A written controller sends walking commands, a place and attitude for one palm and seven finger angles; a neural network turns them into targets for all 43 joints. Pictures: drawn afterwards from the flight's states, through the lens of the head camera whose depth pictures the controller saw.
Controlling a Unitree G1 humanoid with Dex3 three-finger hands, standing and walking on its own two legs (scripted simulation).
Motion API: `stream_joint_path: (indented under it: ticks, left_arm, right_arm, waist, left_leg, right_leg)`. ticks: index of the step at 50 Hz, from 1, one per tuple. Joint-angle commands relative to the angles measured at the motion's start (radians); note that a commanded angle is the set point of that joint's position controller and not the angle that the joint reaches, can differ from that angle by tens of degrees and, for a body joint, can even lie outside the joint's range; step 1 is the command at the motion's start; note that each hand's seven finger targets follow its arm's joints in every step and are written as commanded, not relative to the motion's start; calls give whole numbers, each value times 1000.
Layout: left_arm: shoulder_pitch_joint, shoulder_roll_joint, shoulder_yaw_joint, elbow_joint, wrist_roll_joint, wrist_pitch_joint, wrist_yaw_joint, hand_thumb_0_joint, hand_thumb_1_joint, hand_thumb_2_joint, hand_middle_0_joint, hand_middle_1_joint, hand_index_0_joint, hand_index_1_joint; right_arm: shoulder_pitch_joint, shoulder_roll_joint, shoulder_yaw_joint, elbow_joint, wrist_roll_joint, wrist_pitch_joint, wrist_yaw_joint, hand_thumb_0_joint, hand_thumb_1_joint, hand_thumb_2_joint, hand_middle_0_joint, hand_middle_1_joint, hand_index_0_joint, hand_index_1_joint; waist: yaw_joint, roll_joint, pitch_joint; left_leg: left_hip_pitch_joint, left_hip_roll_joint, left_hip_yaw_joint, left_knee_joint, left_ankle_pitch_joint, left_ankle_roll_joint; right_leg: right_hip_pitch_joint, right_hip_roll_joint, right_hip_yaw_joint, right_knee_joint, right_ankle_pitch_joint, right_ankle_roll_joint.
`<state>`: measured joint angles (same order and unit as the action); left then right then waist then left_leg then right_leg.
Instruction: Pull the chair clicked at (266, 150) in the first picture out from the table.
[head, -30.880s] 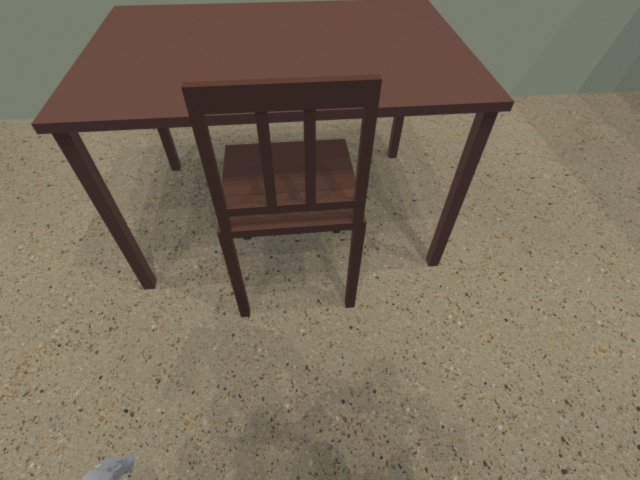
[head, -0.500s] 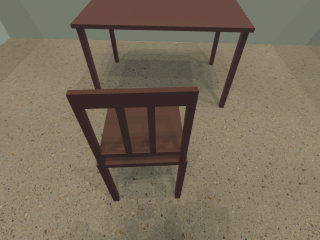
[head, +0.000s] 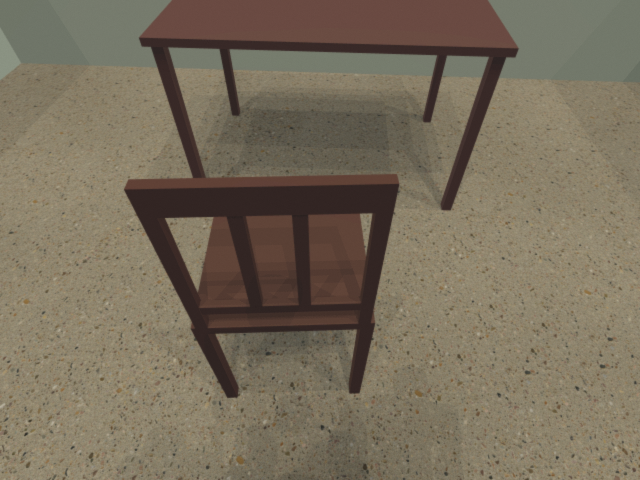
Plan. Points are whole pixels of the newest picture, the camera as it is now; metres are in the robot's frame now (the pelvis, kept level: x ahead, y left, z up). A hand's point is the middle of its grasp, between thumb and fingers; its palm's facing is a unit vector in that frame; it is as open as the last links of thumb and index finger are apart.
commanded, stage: look to check the result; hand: left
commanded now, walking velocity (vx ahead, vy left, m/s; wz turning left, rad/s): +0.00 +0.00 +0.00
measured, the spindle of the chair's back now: (247, 263) +0.48 +0.17 -0.09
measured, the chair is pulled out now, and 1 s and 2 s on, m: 0.71 0.71 0.71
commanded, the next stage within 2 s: stand and wait in 0.42 s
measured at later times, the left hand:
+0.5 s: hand out of the picture +0.00 +0.17 -0.17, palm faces +0.05 -0.98 -0.18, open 7.3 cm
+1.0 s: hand out of the picture -0.01 +0.17 -0.17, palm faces +0.05 -0.98 -0.17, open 7.4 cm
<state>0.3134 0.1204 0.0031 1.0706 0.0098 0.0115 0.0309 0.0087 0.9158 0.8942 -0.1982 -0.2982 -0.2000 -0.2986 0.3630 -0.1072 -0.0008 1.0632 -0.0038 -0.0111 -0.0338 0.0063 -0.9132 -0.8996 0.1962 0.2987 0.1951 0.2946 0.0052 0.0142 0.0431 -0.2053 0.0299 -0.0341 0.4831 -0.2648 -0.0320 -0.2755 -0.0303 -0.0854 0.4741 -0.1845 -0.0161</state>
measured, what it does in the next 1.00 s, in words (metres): stands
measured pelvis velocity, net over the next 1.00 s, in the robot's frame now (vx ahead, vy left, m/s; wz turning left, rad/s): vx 0.00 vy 0.01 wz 0.00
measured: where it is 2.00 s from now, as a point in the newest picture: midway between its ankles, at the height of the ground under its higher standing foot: outside the picture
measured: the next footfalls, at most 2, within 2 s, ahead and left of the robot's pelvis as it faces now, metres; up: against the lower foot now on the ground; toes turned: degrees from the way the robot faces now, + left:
none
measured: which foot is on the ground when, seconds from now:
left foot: down 0.00-1.00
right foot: down 0.00-1.00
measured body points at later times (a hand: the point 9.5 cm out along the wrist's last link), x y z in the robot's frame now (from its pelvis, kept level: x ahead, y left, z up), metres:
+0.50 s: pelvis +0.00 +0.00 +0.00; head +0.02 +0.00 +0.45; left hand +0.00 +0.22 -0.16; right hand -0.03 -0.20 -0.16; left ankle +0.00 +0.15 -0.74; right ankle +0.04 -0.11 -0.74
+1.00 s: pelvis +0.00 +0.01 +0.00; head +0.02 +0.01 +0.45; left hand -0.01 +0.22 -0.16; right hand -0.03 -0.19 -0.16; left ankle +0.00 +0.15 -0.74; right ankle +0.04 -0.11 -0.74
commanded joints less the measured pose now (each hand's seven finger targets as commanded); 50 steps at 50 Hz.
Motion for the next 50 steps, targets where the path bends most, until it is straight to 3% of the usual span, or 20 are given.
stream_joint_path:
  ticks: [1, 5, 10, 11, 15, 17, 18, 25, 26, 28, 34, 40, 41, 45, 50]
  left_arm:
    - [68, 96, 15, -27, -4, -7, 6, 0, 900, 900, -200, -300, -200, -300]
    - [65, 97, 16, -28, -3, -9, 5, 0, 900, 900, -200, -300, -200, -300]
    - [60, 99, 15, -30, -4, -8, 5, 0, 900, 900, -200, -300, -200, -300]
    - [61, 100, 15, -30, -3, -6, 6, 0, 900, 900, -200, -300, -200, -300]
    - [61, 102, 17, -32, -4, -10, 5, 0, 900, 900, -200, -300, -200, -300]
    - [63, 100, 15, -28, -4, -9, 6, 0, 900, 900, -200, -300, -200, -300]
    - [61, 98, 15, -30, -4, -10, 6, 0, 900, 900, -200, -300, -200, -300]
    - [63, 99, 14, -28, -5, -10, 5, 0, 900, 900, -200, -300, -200, -300]
    - [59, 96, 14, -26, -4, -9, 6, 0, 900, 900, -200, -300, -200, -300]
    - [65, 100, 15, -28, -4, -9, 6, 0, 900, 900, -200, -300, -200, -300]
    - [63, 98, 15, -28, -4, -8, 5, 0, 900, 900, -200, -300, -200, -300]
    - [67, 97, 16, -29, -2, -8, 5, 0, 900, 900, -200, -300, -200, -300]
    - [65, 98, 15, -28, -3, -5, 5, 0, 900, 900, -200, -300, -200, -300]
    - [71, 92, 17, -32, -4, -11, 5, 0, 900, 900, -200, -300, -200, -300]
    - [74, 89, 15, -30, -3, -12, 5, 0, 900, 900, -200, -300, -200, -300]
  right_arm:
    - [117, -64, -8, -10, -5, -1, -7, 0, -900, -900, 200, 300, 200, 300]
    - [120, -64, -7, -8, -4, -4, -6, 0, -900, -900, 200, 300, 200, 300]
    - [121, -68, -6, -7, -5, -1, -6, 0, -900, -900, 200, 300, 200, 300]
    - [118, -67, -9, -6, -5, 1, -7, 0, -900, -900, 200, 300, 200, 300]
    - [121, -67, -6, -4, -4, -5, -5, 0, -900, -900, 200, 300, 200, 300]
    - [113, -69, -7, -5, -3, -3, -6, 0, -900, -900, 200, 300, 200, 300]
    - [119, -68, -6, -5, -3, -4, -6, 0, -900, -900, 200, 300, 200, 300]
    - [115, -68, -5, 0, -3, -4, -7, 0, -900, -900, 200, 300, 200, 300]
    - [113, -67, -6, 3, -3, -2, -9, 0, -900, -900, 200, 300, 200, 300]
    - [113, -68, -5, 2, -4, -4, -6, 0, -900, -900, 200, 300, 200, 300]
    - [115, -68, -7, -1, -4, -3, -6, 0, -900, -900, 200, 300, 200, 300]
    - [113, -69, -8, -4, -5, -3, -5, 0, -900, -900, 200, 300, 200, 300]
    - [110, -70, -8, -5, -4, 0, -6, 0, -900, -900, 200, 300, 200, 300]
    - [118, -72, -7, -3, -4, -8, -6, 0, -900, -900, 200, 300, 200, 300]
    - [111, -73, -6, -5, -2, -11, -7, 0, -900, -900, 200, 300, 200, 300]
  waist:
    - [-1, -11, 55]
    - [-4, 2, 32]
    - [-4, -27, 38]
    - [-2, -10, 56]
    - [-3, 0, 16]
    - [-1, -13, 43]
    - [-4, -32, 24]
    - [-2, -15, 39]
    - [-2, -2, 68]
    - [0, 23, 48]
    - [-2, -17, 53]
    - [-1, -10, 49]
    - [0, -3, 78]
    - [-3, 0, 21]
    - [0, -2, 24]
  left_leg:
    - [-96, 41, -34, -102, 37, 77]
    - [-86, 40, -30, -98, 47, 74]
    - [-85, 39, -32, -99, 35, 74]
    - [-94, 41, -31, -108, 20, 76]
    - [-80, 40, -31, -100, 60, 74]
    - [-85, 42, -31, -100, 59, 74]
    - [-80, 44, -33, -99, 64, 74]
    - [-79, 41, -34, -102, 61, 73]
    - [-91, 47, -36, -113, 51, 75]
    - [-95, 42, -38, -111, 41, 74]
    - [-96, 40, -41, -114, 15, 77]
    - [-103, 39, -42, -118, -5, 78]
    - [-115, 41, -43, -126, -23, 79]
    - [-88, 44, -45, -118, 29, 78]
    - [-85, 48, -48, -117, 64, 78]
  right_leg:
    - [40, -74, 91, -125, -72, -45]
    - [52, -79, 95, -120, -62, -44]
    - [47, -78, 95, -124, -80, -44]
    - [42, -73, 92, -130, -87, -45]
    - [71, -79, 94, -116, -45, -45]
    - [59, -77, 91, -119, -40, -44]
    - [69, -78, 92, -116, -38, -45]
    - [64, -81, 89, -118, -42, -45]
    - [53, -75, 85, -123, -45, -46]
    - [66, -78, 90, -119, -52, -43]
    - [55, -78, 88, -124, -80, -41]
    - [56, -77, 88, -122, -88, -39]
    - [43, -72, 85, -129, -100, -41]
    - [71, -76, 86, -111, -55, -41]
    - [77, -78, 79, -100, -14, -40]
